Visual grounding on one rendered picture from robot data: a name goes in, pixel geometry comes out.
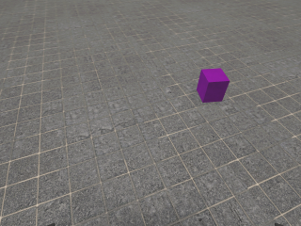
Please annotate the carton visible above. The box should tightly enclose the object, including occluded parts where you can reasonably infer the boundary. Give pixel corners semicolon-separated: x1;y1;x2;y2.
197;68;230;103

